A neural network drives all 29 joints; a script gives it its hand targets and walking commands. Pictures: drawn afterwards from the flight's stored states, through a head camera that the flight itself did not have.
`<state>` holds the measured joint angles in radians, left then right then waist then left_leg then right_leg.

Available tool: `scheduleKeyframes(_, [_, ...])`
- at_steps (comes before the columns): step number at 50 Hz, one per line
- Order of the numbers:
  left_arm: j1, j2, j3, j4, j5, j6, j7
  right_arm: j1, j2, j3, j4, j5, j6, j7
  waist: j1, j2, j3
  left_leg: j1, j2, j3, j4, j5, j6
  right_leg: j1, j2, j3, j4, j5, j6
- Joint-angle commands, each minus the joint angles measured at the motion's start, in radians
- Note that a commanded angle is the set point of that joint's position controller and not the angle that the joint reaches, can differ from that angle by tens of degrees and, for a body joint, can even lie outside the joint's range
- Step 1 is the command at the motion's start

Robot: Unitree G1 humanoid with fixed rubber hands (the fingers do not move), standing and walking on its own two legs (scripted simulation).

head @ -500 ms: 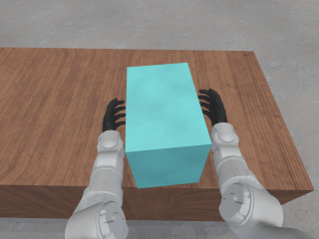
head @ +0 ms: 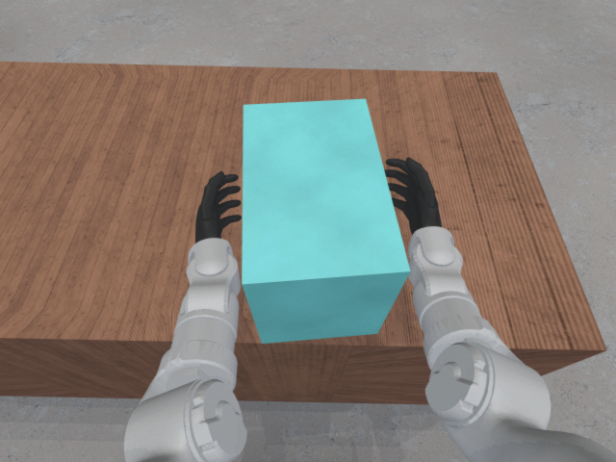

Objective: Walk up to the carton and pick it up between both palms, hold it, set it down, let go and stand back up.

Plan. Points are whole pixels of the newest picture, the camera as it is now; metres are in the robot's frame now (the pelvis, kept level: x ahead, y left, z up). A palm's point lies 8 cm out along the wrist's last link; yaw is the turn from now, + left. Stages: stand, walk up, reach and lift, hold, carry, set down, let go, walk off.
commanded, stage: set down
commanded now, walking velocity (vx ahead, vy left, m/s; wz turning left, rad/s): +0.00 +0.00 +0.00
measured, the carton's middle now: (312, 223) +0.47 +0.03 -0.04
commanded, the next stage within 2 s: none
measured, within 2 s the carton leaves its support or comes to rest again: neither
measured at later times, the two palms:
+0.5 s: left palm (212, 236) +0.40 +0.16 +0.03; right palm (422, 219) +0.44 -0.12 +0.04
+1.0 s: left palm (212, 236) +0.40 +0.16 +0.03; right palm (422, 220) +0.43 -0.12 +0.04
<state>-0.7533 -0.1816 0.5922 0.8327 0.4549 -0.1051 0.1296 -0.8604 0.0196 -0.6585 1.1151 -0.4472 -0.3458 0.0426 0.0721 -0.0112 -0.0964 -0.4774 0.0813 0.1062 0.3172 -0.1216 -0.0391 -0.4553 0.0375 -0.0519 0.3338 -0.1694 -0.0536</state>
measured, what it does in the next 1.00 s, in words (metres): stands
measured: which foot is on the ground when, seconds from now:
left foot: down 0.00-1.00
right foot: down 0.00-1.00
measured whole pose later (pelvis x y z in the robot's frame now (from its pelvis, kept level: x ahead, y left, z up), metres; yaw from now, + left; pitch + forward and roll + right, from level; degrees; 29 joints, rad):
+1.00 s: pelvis +0.00 +0.00 +0.00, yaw +1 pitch +15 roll +0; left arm -0.73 -0.23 0.66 0.75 0.53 -0.11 0.09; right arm -0.83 0.05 -0.70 1.04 -0.51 -0.33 0.08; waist 0.05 -0.03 -0.07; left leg -0.44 0.07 0.10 0.32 -0.13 -0.04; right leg -0.42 0.03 -0.06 0.33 -0.18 -0.05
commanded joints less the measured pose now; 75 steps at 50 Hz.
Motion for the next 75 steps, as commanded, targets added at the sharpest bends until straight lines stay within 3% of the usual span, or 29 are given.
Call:
scheduleKeyframes(1, [-0.456,-0.371,-0.194,-0.003,0.037,-0.034,-0.069,-0.458,0.438,0.204,0.012,-0.085,0.004,0.087,0.013,-0.085,-0.526,0.149,-0.058,0.035,0.019,0.236,0.065,0.409,-0.044,0.007,0.063,0.481,0.078])
scheduleKeyframes(14, [-0.392,-0.387,-0.172,-0.001,0.071,-0.046,-0.078,-0.416,0.44,0.194,0.028,-0.091,-0.015,0.088,0.0,-0.073,-0.453,0.174,-0.055,0.028,0.032,0.278,0.059,0.38,-0.039,0.0,0.06,0.498,0.078])
scheduleKeyframes(28, [-0.346,-0.419,-0.178,-0.03,0.094,-0.028,-0.065,-0.374,0.425,0.172,0.01,-0.097,-0.008,0.104,-0.001,-0.039,-0.428,0.293,-0.045,0.024,0.061,0.356,0.044,0.242,-0.013,-0.016,0.018,0.372,0.052])
scheduleKeyframes(46, [-0.299,-0.402,-0.139,-0.026,0.113,-0.032,-0.077,-0.32,0.429,0.161,-0.018,-0.116,0.002,0.106,-0.01,-0.054,-0.385,0.239,-0.057,0.023,0.049,0.316,0.06,0.274,-0.026,-0.003,0.028,0.409,0.062])
scheduleKeyframes(56, [-0.287,-0.299,-0.061,-0.037,0.131,-0.03,-0.056,-0.29,0.372,0.158,-0.006,-0.097,0.015,0.098,0.022,-0.042,-0.387,0.268,-0.058,0.026,0.054,0.353,0.06,0.252,-0.018,0.005,0.021,0.399,0.059])
scheduleKeyframes(60, [-0.277,-0.135,-0.03,-0.061,0.097,-0.045,-0.006,-0.277,0.183,0.172,0.006,-0.017,0.019,0.057,0.043,-0.042,-0.404,0.26,-0.059,0.036,0.061,0.369,0.057,0.249,-0.011,0.025,0.021,0.397,0.055])
scheduleKeyframes(63, [-0.299,-0.04,-0.132,-0.053,-0.019,-0.069,0.045,-0.323,0.003,0.255,0.021,0.123,0.009,0.005,0.039,-0.038,-0.456,0.213,-0.058,0.037,0.095,0.371,0.04,0.225,0.002,0.042,0.037,0.407,0.042])
scheduleKeyframes(66, [-0.371,0.006,-0.23,0.008,-0.138,-0.1,0.083,-0.419,-0.06,0.362,0.048,0.26,0.005,-0.031,0.046,-0.022,-0.562,0.179,-0.051,0.028,0.16,0.385,0.02,0.156,0.019,0.048,0.07,0.386,0.029])
scheduleKeyframes(70, [-0.446,0.078,-0.288,0.103,-0.247,-0.157,0.108,-0.526,-0.136,0.444,0.083,0.368,0.0,-0.064,0.062,-0.027,-0.694,0.142,-0.046,0.014,0.235,0.41,-0.004,0.073,0.03,0.046,0.116,0.357,0.032])
scheduleKeyframes(75, [-0.519,0.166,-0.31,0.2,-0.33,-0.206,0.113,-0.601,-0.245,0.505,0.132,0.446,-0.008,-0.084,0.073,-0.041,-0.823,0.128,-0.044,0.004,0.293,0.46,-0.033,0.035,0.04,0.036,0.167,0.402,0.044])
